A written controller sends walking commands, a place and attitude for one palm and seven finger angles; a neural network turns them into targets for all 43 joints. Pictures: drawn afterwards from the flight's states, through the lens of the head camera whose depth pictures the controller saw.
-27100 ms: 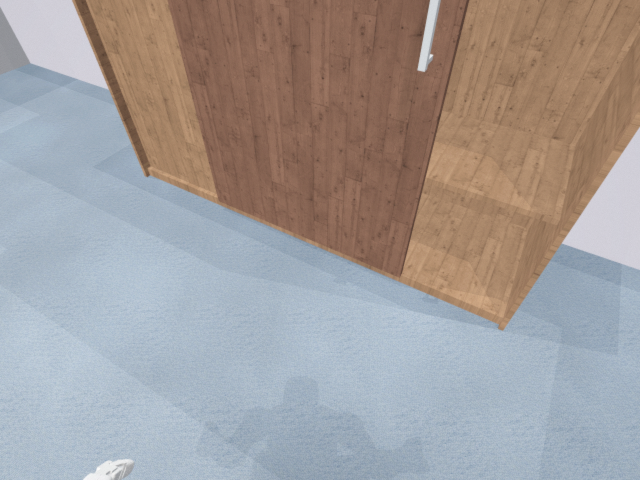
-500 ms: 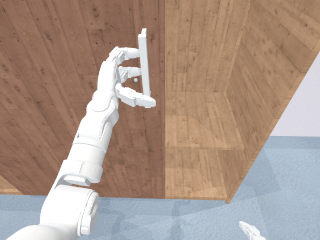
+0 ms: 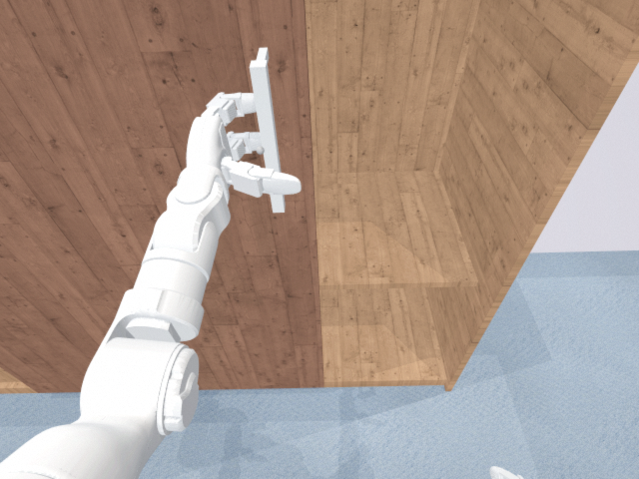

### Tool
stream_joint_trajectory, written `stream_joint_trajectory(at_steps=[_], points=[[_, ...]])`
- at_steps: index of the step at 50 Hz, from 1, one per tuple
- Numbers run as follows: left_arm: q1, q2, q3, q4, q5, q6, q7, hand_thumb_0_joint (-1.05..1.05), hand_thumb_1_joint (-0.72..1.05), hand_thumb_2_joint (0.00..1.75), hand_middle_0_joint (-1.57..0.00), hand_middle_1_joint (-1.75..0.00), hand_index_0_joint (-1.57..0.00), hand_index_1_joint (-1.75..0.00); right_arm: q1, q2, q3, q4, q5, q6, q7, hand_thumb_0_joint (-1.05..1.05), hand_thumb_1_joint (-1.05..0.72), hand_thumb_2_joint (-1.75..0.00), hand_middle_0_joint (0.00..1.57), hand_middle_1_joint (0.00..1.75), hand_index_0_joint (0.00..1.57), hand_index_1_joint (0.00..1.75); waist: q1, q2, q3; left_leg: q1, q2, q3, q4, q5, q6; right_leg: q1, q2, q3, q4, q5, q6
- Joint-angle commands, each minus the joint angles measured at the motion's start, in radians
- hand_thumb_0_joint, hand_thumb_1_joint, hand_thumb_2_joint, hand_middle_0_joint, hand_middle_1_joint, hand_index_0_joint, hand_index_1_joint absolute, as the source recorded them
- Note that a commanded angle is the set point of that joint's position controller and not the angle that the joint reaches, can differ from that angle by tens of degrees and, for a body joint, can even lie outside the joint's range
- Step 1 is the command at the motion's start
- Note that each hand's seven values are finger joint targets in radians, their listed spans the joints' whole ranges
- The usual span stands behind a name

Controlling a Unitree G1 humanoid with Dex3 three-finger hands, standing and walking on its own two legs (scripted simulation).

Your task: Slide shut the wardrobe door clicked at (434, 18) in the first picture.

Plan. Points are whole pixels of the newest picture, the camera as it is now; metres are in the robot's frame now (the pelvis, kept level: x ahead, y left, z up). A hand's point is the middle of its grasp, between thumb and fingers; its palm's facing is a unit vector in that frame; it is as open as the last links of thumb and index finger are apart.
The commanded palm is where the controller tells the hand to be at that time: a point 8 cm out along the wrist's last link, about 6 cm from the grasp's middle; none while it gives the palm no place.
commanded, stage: slide the fingers in behind the handle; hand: left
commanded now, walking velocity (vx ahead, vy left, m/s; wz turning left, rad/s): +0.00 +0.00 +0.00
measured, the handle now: (271, 138) +0.49 +0.06 +0.19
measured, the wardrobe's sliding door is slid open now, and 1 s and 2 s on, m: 0.39 0.39 0.39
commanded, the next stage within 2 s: grip the handle and tug to test in 1.90 s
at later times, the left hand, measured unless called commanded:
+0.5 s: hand (248, 162) +0.43 +0.09 +0.20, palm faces -0.01 -1.00 +0.01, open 14.0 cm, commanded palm +0.41 +0.14 +0.20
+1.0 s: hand (283, 156) +0.44 +0.04 +0.20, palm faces -0.02 -1.00 +0.03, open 14.0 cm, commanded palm +0.42 +0.11 +0.20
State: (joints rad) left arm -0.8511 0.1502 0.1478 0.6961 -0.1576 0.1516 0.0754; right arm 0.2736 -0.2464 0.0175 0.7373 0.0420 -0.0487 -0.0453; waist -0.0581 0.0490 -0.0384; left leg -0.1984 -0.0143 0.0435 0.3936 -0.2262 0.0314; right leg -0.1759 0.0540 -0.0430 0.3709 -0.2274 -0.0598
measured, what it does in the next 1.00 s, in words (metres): stands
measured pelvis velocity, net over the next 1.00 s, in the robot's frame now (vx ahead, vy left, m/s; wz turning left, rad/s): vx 0.00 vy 0.00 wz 0.00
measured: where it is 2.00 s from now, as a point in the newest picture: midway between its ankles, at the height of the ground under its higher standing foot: outside the picture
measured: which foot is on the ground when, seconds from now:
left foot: down 0.00-1.00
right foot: down 0.00-1.00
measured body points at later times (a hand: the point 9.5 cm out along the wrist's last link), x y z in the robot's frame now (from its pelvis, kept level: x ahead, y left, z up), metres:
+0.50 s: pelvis +0.00 +0.00 +0.00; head -0.01 -0.01 +0.45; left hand +0.42 +0.14 +0.20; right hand +0.12 -0.24 -0.12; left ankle -0.01 +0.10 -0.74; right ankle -0.02 -0.08 -0.74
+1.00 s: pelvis +0.00 +0.00 +0.00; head +0.00 -0.01 +0.45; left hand +0.44 +0.10 +0.20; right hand +0.09 -0.24 -0.13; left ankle -0.01 +0.10 -0.74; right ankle -0.02 -0.08 -0.74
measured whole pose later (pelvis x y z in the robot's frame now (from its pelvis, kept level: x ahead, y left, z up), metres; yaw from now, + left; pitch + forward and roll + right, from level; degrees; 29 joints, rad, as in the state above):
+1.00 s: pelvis +0.00 +0.00 +0.00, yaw +0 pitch +2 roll +0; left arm -0.85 0.07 0.09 0.68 -0.14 0.13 0.16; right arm 0.27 -0.22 0.02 0.74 0.03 -0.04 -0.03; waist -0.06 0.04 -0.03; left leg -0.20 -0.02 0.05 0.40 -0.22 0.04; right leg -0.19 0.05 -0.04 0.38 -0.23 -0.05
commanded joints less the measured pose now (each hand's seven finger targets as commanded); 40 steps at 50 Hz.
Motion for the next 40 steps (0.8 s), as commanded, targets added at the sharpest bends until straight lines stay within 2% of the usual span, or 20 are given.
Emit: stream_joint_trajectory(at_steps=[1,5,6,7,8,11,12,13,14,17,21,23,26,27,28,30,34,36,38,40], points=[[-0.432,0.216,0.082,-0.232,0.016,-0.111,0.017,0.00,-0.50,0.30,-0.30,-1.20,-0.30,-1.20,-0.031,-0.115,-0.038,-0.133,-0.002,-0.040,0.006,0.00,-0.90,-0.90,0.20,0.30,0.20,0.30,0.032,-0.139,-0.306,0.090,0.004,-0.031,0.005,0.328,0.030,0.144,-0.045,0.052,-0.010,0.449,0.045],[-0.497,0.195,0.034,-0.244,0.037,-0.124,0.014,0.00,-0.50,0.30,-0.30,-1.20,-0.30,-1.20,-0.025,-0.113,-0.042,-0.130,0.004,-0.038,0.007,0.00,-0.90,-0.90,0.20,0.30,0.20,0.30,0.010,-0.104,-0.266,0.100,0.008,-0.028,0.007,0.286,0.031,0.097,-0.045,0.053,-0.024,0.386,0.046],[-0.504,0.171,0.015,-0.259,0.033,-0.123,0.011,0.00,-0.50,0.30,-0.30,-1.20,-0.30,-1.20,-0.028,-0.112,-0.042,-0.135,0.005,-0.042,0.009,0.00,-0.90,-0.90,0.20,0.30,0.20,0.30,0.005,-0.091,-0.272,0.114,0.007,-0.031,0.008,0.283,0.033,0.083,-0.041,0.054,-0.025,0.378,0.046],[-0.508,0.184,0.024,-0.255,0.033,-0.121,0.008,0.00,-0.50,0.30,-0.30,-1.20,-0.30,-1.20,-0.027,-0.113,-0.044,-0.132,0.006,-0.043,0.006,0.00,-0.90,-0.90,0.20,0.30,0.20,0.30,0.004,-0.086,-0.280,0.128,0.009,-0.033,0.011,0.285,0.033,0.076,-0.040,0.054,-0.026,0.371,0.045],[-0.523,0.154,-0.012,-0.268,0.031,-0.119,-0.002,0.00,-0.50,0.30,-0.30,-1.20,-0.30,-1.20,-0.029,-0.111,-0.043,-0.134,0.009,-0.043,0.005,0.00,-0.90,-0.90,0.20,0.30,0.20,0.30,-0.003,-0.053,-0.289,0.143,0.008,-0.034,0.013,0.286,0.031,0.068,-0.040,0.056,-0.027,0.367,0.043],[-0.526,0.171,0.013,-0.304,0.014,-0.120,-0.008,0.00,-0.50,0.30,-0.30,-1.20,-0.30,-1.20,-0.032,-0.112,-0.047,-0.136,0.008,-0.050,0.002,0.00,-0.90,-0.90,0.20,0.30,0.20,0.30,0.002,-0.057,-0.344,0.176,0.009,-0.044,0.017,0.316,0.031,0.084,-0.035,0.053,-0.023,0.377,0.040],[-0.498,0.149,0.005,-0.286,0.005,-0.112,-0.014,0.00,-0.50,0.30,-0.30,-1.20,-0.30,-1.20,-0.034,-0.111,-0.045,-0.136,0.008,-0.052,0.002,0.00,-0.90,-0.90,0.20,0.30,0.20,0.30,0.004,-0.071,-0.330,0.169,0.009,-0.044,0.015,0.322,0.030,0.086,-0.034,0.049,-0.023,0.388,0.041],[-0.488,0.190,0.044,-0.288,0.001,-0.110,-0.013,0.00,-0.50,0.30,-0.30,-1.20,-0.30,-1.20,-0.031,-0.117,-0.047,-0.133,0.007,-0.051,0.001,0.00,-0.90,-0.90,0.20,0.30,0.20,0.30,0.012,-0.084,-0.346,0.165,0.009,-0.042,0.015,0.328,0.029,0.103,-0.035,0.051,-0.022,0.401,0.042],[-0.474,0.167,0.029,-0.298,-0.002,-0.106,-0.017,0.00,-0.50,0.30,-0.30,-1.20,-0.30,-1.20,-0.035,-0.113,-0.046,-0.137,0.005,-0.052,0.002,0.00,-0.90,-0.90,0.20,0.30,0.20,0.30,0.012,-0.099,-0.346,0.162,0.007,-0.040,0.013,0.337,0.030,0.111,-0.034,0.049,-0.018,0.421,0.044],[-0.382,0.186,0.055,-0.294,-0.003,-0.098,-0.017,0.00,-0.50,0.30,-0.30,-1.20,-0.30,-1.20,-0.043,-0.115,-0.044,-0.144,0.007,-0.049,0.007,0.00,-0.90,-0.90,0.20,0.30,0.20,0.30,0.030,-0.125,-0.325,0.138,0.007,-0.034,0.006,0.340,0.030,0.133,-0.037,0.046,-0.018,0.440,0.046],[-0.338,0.100,-0.023,-0.354,0.007,-0.081,-0.014,0.00,-0.50,0.30,-0.30,-1.20,-0.30,-1.20,-0.067,-0.105,-0.043,-0.161,0.012,-0.046,0.018,0.00,-0.90,-0.90,0.20,0.30,0.20,0.30,0.027,-0.075,-0.279,0.159,0.011,-0.032,0.009,0.363,0.027,0.095,-0.035,0.038,-0.019,0.434,0.040],[-0.322,0.092,-0.028,-0.404,0.002,-0.068,-0.009,0.00,-0.50,0.30,-0.30,-1.20,-0.30,-1.20,-0.078,-0.105,-0.044,-0.172,0.013,-0.044,0.020,0.00,-0.90,-0.90,0.20,0.30,0.20,0.30,0.031,-0.081,-0.290,0.176,0.013,-0.037,0.011,0.371,0.025,0.093,-0.032,0.035,-0.020,0.429,0.039],[-0.398,0.087,-0.041,-0.434,-0.003,-0.049,0.006,0.00,-0.50,0.30,-0.30,-1.20,-0.30,-1.20,-0.095,-0.105,-0.042,-0.167,0.013,-0.041,0.013,0.00,-0.90,-0.90,0.20,0.30,0.20,0.30,0.014,-0.102,-0.256,0.168,0.014,-0.045,0.006,0.318,0.026,0.064,-0.031,0.037,-0.034,0.365,0.041],[-0.424,0.107,-0.029,-0.441,-0.001,-0.045,0.013,0.00,-0.50,0.30,-0.30,-1.20,-0.30,-1.20,-0.098,-0.105,-0.041,-0.162,0.011,-0.040,0.009,0.00,-0.90,-0.90,0.20,0.30,0.20,0.30,0.011,-0.095,-0.262,0.170,0.013,-0.043,0.008,0.307,0.027,0.063,-0.033,0.043,-0.034,0.358,0.043],[-0.436,0.090,-0.043,-0.439,-0.001,-0.041,0.016,0.00,-0.50,0.30,-0.30,-1.20,-0.30,-1.20,-0.104,-0.101,-0.038,-0.161,0.011,-0.039,0.007,0.00,-0.90,-0.90,0.20,0.30,0.20,0.30,0.007,-0.112,-0.256,0.169,0.013,-0.046,0.004,0.287,0.027,0.056,-0.033,0.040,-0.037,0.332,0.043],[-0.468,0.094,-0.046,-0.445,0.003,-0.045,0.032,0.00,-0.50,0.30,-0.30,-1.20,-0.30,-1.20,-0.108,-0.099,-0.034,-0.152,0.007,-0.037,0.004,0.00,-0.90,-0.90,0.20,0.30,0.20,0.30,0.008,-0.078,-0.251,0.174,0.014,-0.049,0.002,0.269,0.024,0.045,-0.036,0.040,-0.039,0.288,0.039],[-0.515,0.037,-0.081,-0.345,0.011,-0.041,0.054,0.00,-0.50,0.30,-0.30,-1.20,-0.30,-1.20,-0.102,-0.090,-0.026,-0.132,0.003,-0.039,0.001,0.00,-0.90,-0.90,0.20,0.30,0.20,0.30,-0.009,-0.082,-0.228,0.169,0.013,-0.061,0.001,0.225,0.020,-0.003,-0.034,0.039,-0.040,0.229,0.038],[-0.497,0.033,-0.078,-0.314,0.015,-0.045,0.061,0.00,-0.50,0.30,-0.30,-1.20,-0.30,-1.20,-0.094,-0.094,-0.029,-0.129,0.000,-0.038,0.003,0.00,-0.90,-0.90,0.20,0.30,0.20,0.30,-0.005,-0.106,-0.250,0.170,0.015,-0.065,-0.002,0.228,0.019,0.006,-0.033,0.037,-0.037,0.229,0.037],[-0.517,0.003,-0.095,-0.287,0.014,-0.046,0.061,0.00,-0.50,0.30,-0.30,-1.20,-0.30,-1.20,-0.089,-0.092,-0.028,-0.127,-0.002,-0.041,0.002,0.00,-0.90,-0.90,0.20,0.30,0.20,0.30,-0.008,-0.099,-0.266,0.176,0.013,-0.063,0.003,0.245,0.018,0.005,-0.033,0.037,-0.031,0.252,0.037],[-0.502,0.039,-0.061,-0.250,0.015,-0.051,0.068,0.00,-0.50,0.30,-0.30,-1.20,-0.30,-1.20,-0.072,-0.099,-0.030,-0.118,-0.007,-0.036,0.003,0.00,-0.90,-0.90,0.20,0.30,0.20,0.30,0.003,-0.113,-0.282,0.160,0.011,-0.066,0.001,0.258,0.015,0.028,-0.035,0.035,-0.029,0.264,0.035]])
